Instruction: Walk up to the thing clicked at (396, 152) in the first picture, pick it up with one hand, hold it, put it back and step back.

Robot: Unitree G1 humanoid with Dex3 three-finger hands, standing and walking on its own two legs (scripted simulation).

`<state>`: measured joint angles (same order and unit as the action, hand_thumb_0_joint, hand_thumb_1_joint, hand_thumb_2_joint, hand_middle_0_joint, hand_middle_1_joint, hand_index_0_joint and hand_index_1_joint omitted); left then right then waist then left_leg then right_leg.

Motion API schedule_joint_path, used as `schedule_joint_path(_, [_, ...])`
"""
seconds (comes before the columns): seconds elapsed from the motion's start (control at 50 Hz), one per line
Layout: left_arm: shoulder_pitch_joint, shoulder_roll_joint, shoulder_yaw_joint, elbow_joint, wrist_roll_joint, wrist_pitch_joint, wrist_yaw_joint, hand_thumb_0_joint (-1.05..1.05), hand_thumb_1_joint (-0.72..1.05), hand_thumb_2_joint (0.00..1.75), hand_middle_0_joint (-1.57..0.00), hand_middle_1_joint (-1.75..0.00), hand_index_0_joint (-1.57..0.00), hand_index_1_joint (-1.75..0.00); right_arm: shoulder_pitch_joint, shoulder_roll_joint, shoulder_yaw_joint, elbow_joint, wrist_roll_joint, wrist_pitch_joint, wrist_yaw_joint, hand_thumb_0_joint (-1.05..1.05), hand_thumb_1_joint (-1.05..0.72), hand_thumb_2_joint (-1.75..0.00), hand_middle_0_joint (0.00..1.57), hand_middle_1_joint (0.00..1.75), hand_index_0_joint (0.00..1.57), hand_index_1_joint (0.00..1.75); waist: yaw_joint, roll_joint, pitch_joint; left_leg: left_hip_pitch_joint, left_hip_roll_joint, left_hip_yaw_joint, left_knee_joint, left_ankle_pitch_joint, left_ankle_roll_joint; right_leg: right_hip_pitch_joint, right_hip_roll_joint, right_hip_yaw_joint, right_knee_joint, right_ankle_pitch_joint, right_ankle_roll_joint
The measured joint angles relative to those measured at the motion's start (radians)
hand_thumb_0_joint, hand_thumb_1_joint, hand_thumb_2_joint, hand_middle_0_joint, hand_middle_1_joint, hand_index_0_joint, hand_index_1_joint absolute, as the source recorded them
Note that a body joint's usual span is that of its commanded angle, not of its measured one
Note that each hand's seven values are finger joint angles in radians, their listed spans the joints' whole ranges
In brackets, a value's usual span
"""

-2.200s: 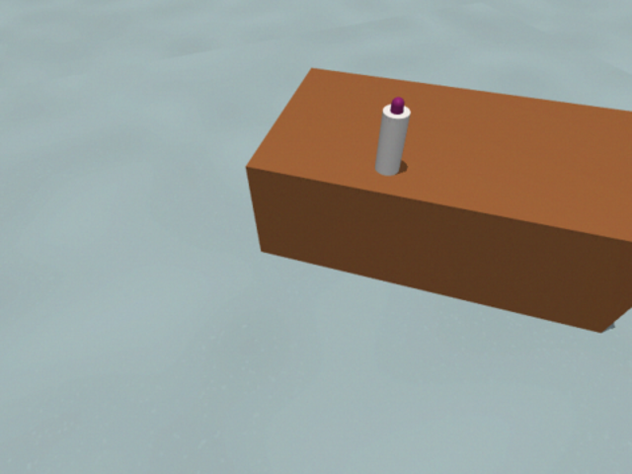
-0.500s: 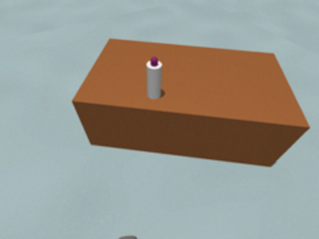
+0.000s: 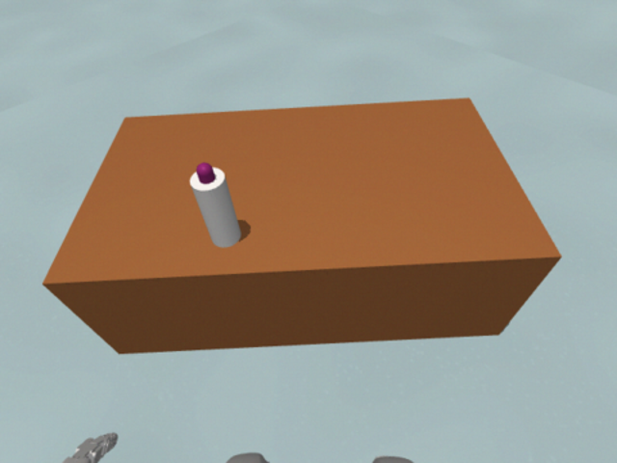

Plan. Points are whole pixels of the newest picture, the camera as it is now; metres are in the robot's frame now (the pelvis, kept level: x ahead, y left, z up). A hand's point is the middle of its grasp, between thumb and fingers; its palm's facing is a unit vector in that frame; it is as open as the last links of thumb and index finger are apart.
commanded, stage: walk up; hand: left
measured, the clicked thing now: (215, 203) +0.71 +0.25 -0.18
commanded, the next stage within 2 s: none
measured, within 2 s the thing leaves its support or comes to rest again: neither
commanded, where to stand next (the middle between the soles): +0.29 -0.01 m, yaw +2 degrees
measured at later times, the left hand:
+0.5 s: hand (158, 408) +0.23 +0.25 -0.13, palm faces -0.06 -0.94 -0.34, open 7.4 cm
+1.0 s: hand (172, 369) +0.30 +0.25 -0.15, palm faces +0.04 -0.90 -0.43, open 7.4 cm
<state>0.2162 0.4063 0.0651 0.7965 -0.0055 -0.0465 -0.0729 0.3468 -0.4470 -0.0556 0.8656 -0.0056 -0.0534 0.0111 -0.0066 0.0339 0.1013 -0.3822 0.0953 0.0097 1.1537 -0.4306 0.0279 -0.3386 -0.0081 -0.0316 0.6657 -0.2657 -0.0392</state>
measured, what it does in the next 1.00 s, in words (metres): walks ahead: left foot, then right foot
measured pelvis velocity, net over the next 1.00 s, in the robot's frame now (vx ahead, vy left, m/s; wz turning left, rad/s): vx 0.22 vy -0.04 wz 0.06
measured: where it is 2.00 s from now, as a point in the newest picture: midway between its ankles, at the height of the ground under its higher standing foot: (339, 460)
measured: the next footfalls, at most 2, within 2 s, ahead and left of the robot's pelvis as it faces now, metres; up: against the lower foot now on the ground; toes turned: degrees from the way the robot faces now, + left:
left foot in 0.24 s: +0.23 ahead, +0.12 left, +0.00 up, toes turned +5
right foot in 0.60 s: +0.31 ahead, -0.16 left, +0.00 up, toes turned +2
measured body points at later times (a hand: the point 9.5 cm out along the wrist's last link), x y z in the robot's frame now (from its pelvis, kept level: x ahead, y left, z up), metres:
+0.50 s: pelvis +0.17 -0.02 +0.01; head +0.18 +0.00 +0.46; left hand +0.23 +0.30 -0.11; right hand +0.21 -0.35 -0.08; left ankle +0.19 +0.11 -0.72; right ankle +0.24 -0.17 -0.68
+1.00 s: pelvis +0.22 -0.04 -0.01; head +0.25 -0.04 +0.44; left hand +0.29 +0.30 -0.12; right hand +0.32 -0.35 -0.13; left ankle +0.23 +0.09 -0.72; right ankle +0.27 -0.17 -0.71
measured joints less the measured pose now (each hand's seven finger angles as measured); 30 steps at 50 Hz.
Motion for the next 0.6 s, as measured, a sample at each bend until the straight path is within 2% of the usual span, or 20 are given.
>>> schedule_joint_path(0.06, [0.036, -0.015, -0.015, 0.002, 0.006, -0.003, 0.004, 0.01, 0.9, 0.89, -0.2, -0.29, -0.2, -0.3, -0.021, 0.006, 0.002, -0.021, -0.006, -0.014, 0.016, 0.01, -0.91, -0.9, 0.2, 0.3, 0.2, 0.3, 0.011, 0.014, -0.015, -0.073, 0.003, 0.012, -0.097, 0.057, -0.009, 0.044, 0.019, -0.002, -0.056, 0.0, -0.01])
schedule_joint_path(0.12, [0.069, -0.014, -0.018, 0.0, 0.014, -0.006, 0.003, 0.01, 0.9, 0.89, -0.2, -0.3, -0.2, -0.3, -0.029, 0.018, 0.004, -0.028, -0.014, -0.018, 0.029, 0.01, -0.91, -0.9, 0.2, 0.3, 0.2, 0.3, 0.023, 0.009, -0.026, -0.103, 0.001, 0.024, -0.248, 0.073, -0.021, 0.075, 0.032, -0.009, -0.08, -0.02, -0.016])
schedule_joint_path(0.22, [0.114, 0.008, -0.018, -0.003, 0.018, -0.002, 0.0, 0.01, 0.9, 0.89, -0.2, -0.3, -0.2, -0.3, -0.021, 0.039, 0.006, -0.019, -0.02, -0.031, 0.035, 0.01, -0.91, -0.9, 0.2, 0.3, 0.2, 0.3, 0.047, -0.031, -0.034, -0.051, -0.032, 0.053, -0.493, 0.154, -0.013, 0.121, 0.027, -0.019, -0.052, -0.097, -0.002])
schedule_joint_path(0.26, [0.13, 0.021, -0.018, 0.003, 0.017, 0.006, 0.004, 0.01, 0.9, 0.89, -0.2, -0.3, -0.2, -0.3, -0.016, 0.044, 0.002, -0.024, -0.024, -0.049, 0.03, 0.01, -0.91, -0.9, 0.2, 0.3, 0.2, 0.3, 0.045, -0.065, -0.033, -0.013, -0.06, 0.068, -0.542, 0.251, -0.002, 0.115, 0.004, -0.011, 0.027, -0.161, -0.001])
schedule_joint_path(0.32, [0.128, 0.018, -0.019, 0.038, 0.017, 0.028, 0.015, 0.01, 0.9, 0.89, -0.2, -0.3, -0.2, -0.3, -0.018, 0.045, 0.002, -0.049, -0.021, -0.062, 0.025, 0.01, -0.91, -0.9, 0.2, 0.3, 0.2, 0.3, 0.027, -0.089, -0.03, 0.005, -0.069, 0.082, -0.502, 0.198, 0.007, 0.017, 0.014, 0.034, 0.291, -0.221, -0.005])
schedule_joint_path(0.38, [0.116, 0.027, -0.02, 0.056, 0.019, 0.032, 0.017, 0.01, 0.9, 0.89, -0.2, -0.29, -0.2, -0.3, -0.011, 0.052, 0.009, -0.065, -0.011, -0.062, 0.017, 0.01, -0.91, -0.9, 0.2, 0.3, 0.2, 0.3, 0.012, -0.105, -0.023, 0.063, -0.063, 0.086, -0.548, 0.187, 0.003, -0.082, 0.001, 0.045, 0.408, -0.179, 0.003])
schedule_joint_path(0.5, [0.084, 0.031, -0.006, 0.052, 0.015, 0.019, 0.004, 0.01, 0.9, 0.89, -0.2, -0.29, -0.2, -0.3, 0.02, 0.028, 0.014, -0.065, -0.014, -0.045, 0.017, 0.01, -0.9, -0.9, 0.2, 0.3, 0.2, 0.3, -0.007, -0.09, -0.015, 0.144, -0.038, 0.072, -0.598, 0.163, -0.022, -0.144, -0.075, 0.027, 0.194, -0.081, 0.03])
schedule_joint_path(0.54, [0.069, 0.026, -0.005, 0.052, 0.013, 0.011, 0.012, 0.01, 0.9, 0.89, -0.2, -0.29, -0.2, -0.3, 0.021, 0.016, 0.014, -0.058, -0.013, -0.029, 0.016, 0.01, -0.9, -0.9, 0.2, 0.3, 0.2, 0.3, -0.014, -0.069, -0.013, 0.143, -0.024, 0.058, -0.566, 0.134, -0.035, -0.127, -0.075, 0.019, 0.103, -0.02, 0.033])
schedule_joint_path(0.6, [0.057, 0.033, -0.004, 0.053, 0.017, -0.012, 0.03, 0.01, 0.9, 0.89, -0.2, -0.29, -0.2, -0.3, 0.018, 0.008, 0.018, -0.048, -0.004, 0.004, 0.01, 0.01, -0.9, -0.9, 0.2, 0.3, 0.2, 0.3, -0.013, -0.049, -0.02, 0.107, -0.003, 0.035, -0.444, 0.047, -0.045, -0.063, -0.051, 0.009, -0.025, 0.067, 0.034])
